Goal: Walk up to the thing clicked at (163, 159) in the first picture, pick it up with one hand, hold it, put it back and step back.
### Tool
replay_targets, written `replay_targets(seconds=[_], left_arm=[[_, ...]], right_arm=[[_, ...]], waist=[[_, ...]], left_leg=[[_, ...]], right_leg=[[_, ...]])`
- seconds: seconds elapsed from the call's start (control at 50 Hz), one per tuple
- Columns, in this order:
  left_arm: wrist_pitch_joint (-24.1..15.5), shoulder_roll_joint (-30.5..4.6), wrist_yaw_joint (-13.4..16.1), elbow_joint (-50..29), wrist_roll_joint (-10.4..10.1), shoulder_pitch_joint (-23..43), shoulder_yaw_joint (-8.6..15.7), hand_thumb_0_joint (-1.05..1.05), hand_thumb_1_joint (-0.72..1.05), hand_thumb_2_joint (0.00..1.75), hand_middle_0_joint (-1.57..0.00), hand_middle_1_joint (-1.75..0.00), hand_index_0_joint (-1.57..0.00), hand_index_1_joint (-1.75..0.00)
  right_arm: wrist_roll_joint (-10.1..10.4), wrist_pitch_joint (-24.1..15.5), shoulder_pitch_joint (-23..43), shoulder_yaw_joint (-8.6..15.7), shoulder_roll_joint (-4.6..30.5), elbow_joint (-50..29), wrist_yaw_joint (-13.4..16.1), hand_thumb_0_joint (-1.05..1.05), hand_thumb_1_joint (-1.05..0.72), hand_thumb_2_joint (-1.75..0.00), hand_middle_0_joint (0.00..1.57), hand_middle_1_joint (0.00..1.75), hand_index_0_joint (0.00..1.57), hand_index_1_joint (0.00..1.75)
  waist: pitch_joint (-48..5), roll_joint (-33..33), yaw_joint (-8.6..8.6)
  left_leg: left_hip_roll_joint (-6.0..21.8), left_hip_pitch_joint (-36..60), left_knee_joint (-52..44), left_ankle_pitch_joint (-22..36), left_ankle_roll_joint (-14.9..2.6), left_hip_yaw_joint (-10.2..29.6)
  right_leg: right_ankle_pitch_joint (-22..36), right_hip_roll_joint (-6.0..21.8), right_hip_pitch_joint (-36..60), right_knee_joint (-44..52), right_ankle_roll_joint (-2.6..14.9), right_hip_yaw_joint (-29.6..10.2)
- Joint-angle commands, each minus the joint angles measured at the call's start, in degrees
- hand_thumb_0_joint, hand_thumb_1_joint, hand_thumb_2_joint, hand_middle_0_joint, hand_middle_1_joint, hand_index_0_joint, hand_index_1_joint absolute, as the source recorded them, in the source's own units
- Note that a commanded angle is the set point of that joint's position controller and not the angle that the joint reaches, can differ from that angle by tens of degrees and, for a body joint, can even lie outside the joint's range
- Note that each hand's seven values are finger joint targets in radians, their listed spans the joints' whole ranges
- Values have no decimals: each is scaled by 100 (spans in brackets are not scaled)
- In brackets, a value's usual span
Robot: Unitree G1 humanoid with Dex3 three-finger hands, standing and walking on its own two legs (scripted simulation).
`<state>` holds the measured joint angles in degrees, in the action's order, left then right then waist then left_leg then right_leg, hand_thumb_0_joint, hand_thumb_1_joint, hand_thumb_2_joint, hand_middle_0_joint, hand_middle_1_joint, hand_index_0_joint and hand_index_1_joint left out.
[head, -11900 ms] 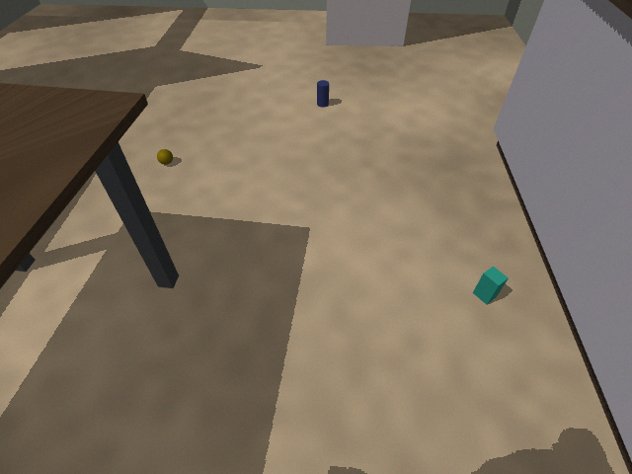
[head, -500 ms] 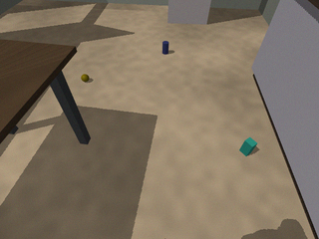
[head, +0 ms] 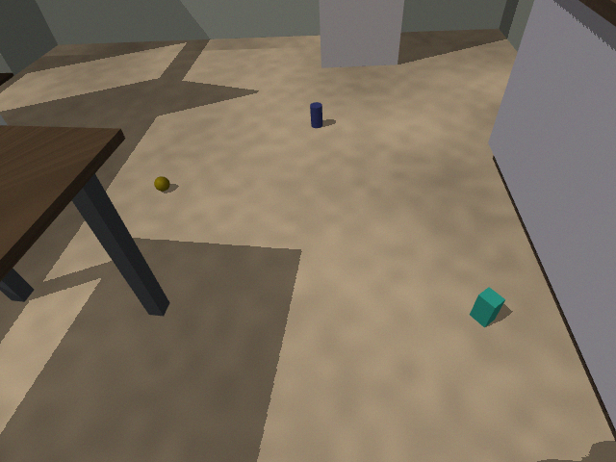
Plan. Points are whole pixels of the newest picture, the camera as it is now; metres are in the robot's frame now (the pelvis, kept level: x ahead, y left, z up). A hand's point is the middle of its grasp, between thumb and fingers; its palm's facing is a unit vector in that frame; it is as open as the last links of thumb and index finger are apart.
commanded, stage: walk up
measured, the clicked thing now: (162, 183) +1.56 +0.90 -0.73
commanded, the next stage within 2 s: none
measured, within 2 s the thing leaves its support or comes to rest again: neither
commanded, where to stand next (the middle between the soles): +1.04 +0.04 m, yaw +0 degrees
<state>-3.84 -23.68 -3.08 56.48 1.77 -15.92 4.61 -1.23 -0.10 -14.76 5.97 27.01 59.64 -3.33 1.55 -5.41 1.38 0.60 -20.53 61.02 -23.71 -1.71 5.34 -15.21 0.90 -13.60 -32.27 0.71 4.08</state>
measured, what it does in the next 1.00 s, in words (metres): walks ahead: left foot, then right foot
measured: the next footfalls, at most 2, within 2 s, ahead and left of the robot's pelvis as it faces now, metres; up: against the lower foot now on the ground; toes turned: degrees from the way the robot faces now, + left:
left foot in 0.32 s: +0.29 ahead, +0.17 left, +0.00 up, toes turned +7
right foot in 0.70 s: +0.49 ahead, -0.12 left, +0.00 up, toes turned -5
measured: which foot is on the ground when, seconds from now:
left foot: up 0.00-0.30, down 0.32-0.72, up 0.74-1.00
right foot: down 0.00-0.34, up 0.36-0.68, down 0.70-1.00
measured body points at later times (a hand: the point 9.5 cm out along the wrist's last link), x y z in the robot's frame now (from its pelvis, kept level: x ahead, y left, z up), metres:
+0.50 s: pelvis +0.23 +0.04 +0.01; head +0.24 +0.05 +0.45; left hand +0.29 +0.36 -0.12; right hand +0.31 -0.28 -0.09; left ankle +0.25 +0.16 -0.73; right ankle +0.22 -0.10 -0.67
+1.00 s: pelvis +0.47 +0.02 +0.01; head +0.49 +0.00 +0.46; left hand +0.50 +0.35 -0.09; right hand +0.56 -0.30 -0.11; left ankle +0.58 +0.17 -0.70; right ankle +0.45 -0.12 -0.73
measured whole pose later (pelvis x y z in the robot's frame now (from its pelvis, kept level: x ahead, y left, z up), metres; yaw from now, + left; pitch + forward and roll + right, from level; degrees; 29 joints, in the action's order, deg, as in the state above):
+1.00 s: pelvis +0.47 +0.02 +0.01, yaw +0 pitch -2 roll -1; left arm -5.1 -23.5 -3.1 50.4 0.8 -19.5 2.8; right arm -0.6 -2.9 -14.9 3.6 24.9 50.8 -5.2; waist 3.4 -3.1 2.7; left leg 5.5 -27.8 41.9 -15.2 -0.3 -1.4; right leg -17.2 2.9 -9.2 -28.0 0.3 4.6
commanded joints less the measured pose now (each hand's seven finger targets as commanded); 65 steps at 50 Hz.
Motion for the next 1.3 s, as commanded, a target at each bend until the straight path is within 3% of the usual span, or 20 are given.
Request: replay_targets(seconds=[0.0, 0.22, 0.28, 0.3, 0.32, 0.34, 0.44, 0.64, 0.66, 0.68, 0.7, 0.72, 0.82, 0.96, 1.04, 1.06, 1.08, 1.1, 1.18, 1.28], left_arm=[[-207, -1549, 122, -596, -89, 471, 318, 0, 90, 90, -20, -30, -20, -30], [-215, -1612, 80, -726, -71, -72, 353, 0, 90, 90, -20, -30, -20, -30], [-152, -1355, 103, -842, -95, -75, 199, 0, 90, 90, -20, -30, -20, -30], [-112, -941, 134, -898, -152, -339, 64, 0, 90, 90, -20, -30, -20, -30], [-126, -874, 145, -1000, -231, -386, 74, 0, 90, 90, -20, -30, -20, -30], [-128, -1412, 196, -952, -145, 24, 116, 0, 90, 90, -20, -30, -20, -30], [-81, -1199, 20, -660, -215, -383, 98, 0, 90, 90, -20, -30, -20, -30], [-117, -1183, -123, -601, -90, -303, 275, 0, 90, 90, -20, -30, -20, -30], [-155, -1353, -74, -507, -81, -671, 354, 0, 90, 90, -20, -30, -20, -30], [-207, -1743, 11, -431, -59, -1269, 512, 0, 90, 90, -20, -30, -20, -30], [-260, -2239, 78, -609, -90, -1393, 552, 0, 90, 90, -20, -30, -20, -30], [-247, -2257, 80, -729, -157, -1017, 487, 0, 90, 90, -20, -30, -20, -30], [-247, -1576, 117, -968, -157, -15, 295, 0, 90, 90, -20, -30, -20, -30], [-292, -1678, 89, -1158, -113, -105, 322, 0, 90, 90, -20, -30, -20, -30], [-202, -1460, 89, -1186, -109, 15, 179, 0, 90, 90, -20, -30, -20, -30], [-182, -1118, 96, -1182, -123, -279, 66, 0, 90, 90, -20, -30, -20, -30], [-160, -680, 89, -1258, -193, -471, -56, 0, 90, 90, -20, -30, -20, -30], [-118, -1365, 208, -1139, -178, -348, 95, 0, 90, 90, -20, -30, -20, -30], [-94, -1341, 156, -729, -236, -597, 90, 0, 90, 90, -20, -30, -20, -30], [-20, -1128, -34, -930, -125, -77, 94, 0, 90, 90, -20, -30, -20, -30]], right_arm=[[76, -250, -114, 169, 948, -528, -56, 0, -90, -90, 20, 30, 20, 30], [-59, -329, 879, 163, 664, -1235, -246, 0, -90, -90, 20, 30, 20, 30], [-117, -429, -631, 352, 1008, -830, -91, 0, -90, -90, 20, 30, 20, 30], [-219, -464, -1442, 506, 1418, -715, 2, 0, -90, -90, 20, 30, 20, 30], [-76, -501, -1308, 566, 1870, -938, 36, 0, -90, -90, 20, 30, 20, 30], [131, -487, -982, 604, 1868, -1018, 31, 0, -90, -90, 20, 30, 20, 30], [127, -571, -121, 200, 1059, -1310, 103, 0, -90, -90, 20, 30, 20, 30], [101, -525, 229, 161, 1121, -1607, 60, 0, -90, -90, 20, 30, 20, 30], [84, -513, 70, 75, 913, -1596, 64, 0, -90, -90, 20, 30, 20, 30], [97, -517, -166, -57, 566, -1631, 62, 0, -90, -90, 20, 30, 20, 30], [130, -494, -275, -121, 489, -1734, 75, 0, -90, -90, 20, 30, 20, 30], [85, -432, -27, 39, 1023, -1601, 136, 0, -90, -90, 20, 30, 20, 30], [139, -378, -539, 45, 909, -1111, 9, 0, -90, -90, 20, 30, 20, 30], [37, -445, 136, 64, 680, -1398, -140, 0, -90, -90, 20, 30, 20, 30], [2, -503, -707, 221, 898, -1122, -62, 0, -90, -90, 20, 30, 20, 30], [-26, -550, -1282, 331, 1233, -975, 8, 0, -90, -90, 20, 30, 20, 30], [-73, -593, -1425, 437, 1723, -1131, 75, 0, -90, -90, 20, 30, 20, 30], [150, -580, -1188, 476, 1935, -1260, 78, 0, -90, -90, 20, 30, 20, 30], [165, -602, -428, 162, 1168, -1384, 153, 0, -90, -90, 20, 30, 20, 30], [93, -630, -464, 171, 1224, -1506, 145, 0, -90, -90, 20, 30, 20, 30]], waist=[[607, 1325, -209], [465, 1035, 161], [-340, 8, -605], [-810, -1026, -918], [-749, -1439, -814], [-615, -471, -783], [158, -218, -176], [-117, 171, 241], [-335, 755, 419], [-563, 2039, 717], [-463, 2412, 600], [-241, 1593, 529], [329, 1527, -91], [38, 1403, 65], [-240, 705, -561], [-586, -397, -791], [-589, -1482, -722], [-518, -600, -700], [238, -263, -161], [280, -417, -286]], left_leg=[[328, -1131, -177, 875, 169, 265], [474, -291, -2778, 1375, 94, -888], [63, 1987, -3215, 1050, -188, -1106], [1004, 2868, -3701, -247, -566, 324], [2317, 3155, -4884, -953, -1150, 3361], [2480, 2611, -5003, -1050, -1451, 3484], [1618, 1077, -4743, 1118, -997, 240], [1294, 60, -3533, 598, -706, -620], [981, -247, -2458, 1047, -565, -942], [387, -975, -585, 744, -324, -1311], [-259, -2023, 537, -648, -87, -1010], [152, -1975, 1008, -676, -56, -354], [615, -1136, -338, 436, 52, -256], [494, -363, -2409, 1226, 121, -757], [122, 1670, -2841, 1305, -26, -1119], [489, 2455, -3412, 325, -287, -377], [2070, 2879, -4357, -711, -788, 2537], [2622, 2414, -4822, -1146, -1412, 3480], [1755, 1263, -4473, 1421, -961, 859], [1627, 1119, -4614, 1572, -1224, 150]], right_leg=[[-1911, 1435, -2, 2639, 862, -1823], [-120, 1269, 611, 1840, 933, -618], [1820, 800, -29, -801, 675, -32], [957, 317, -1021, -2710, 413, 202], [-1482, -652, -2442, -3540, 236, -326], [-1421, -164, -2386, -3962, 333, -1090], [-312, 455, -1665, -2635, 71, -845], [812, 145, 662, -204, 91, 111], [416, 64, 1418, 24, 196, 32], [-987, 750, 2055, 742, 422, -1205], [-1831, 2266, 2126, 2006, 1037, -4185], [-1993, 2520, 1532, 2017, 1530, -4562], [-841, 1456, 53, 1947, 1195, -1671], [-9, 1425, 154, 1506, 1125, -937], [479, 1081, -848, -9, 771, -426], [702, 613, -1318, -1766, 562, 13], [-1343, -215, -2668, -3236, 191, -89], [-1568, -65, -2754, -3736, 286, -671], [-454, 535, -2163, -3109, 218, -881], [-234, 613, -1828, -1650, -20, -405]])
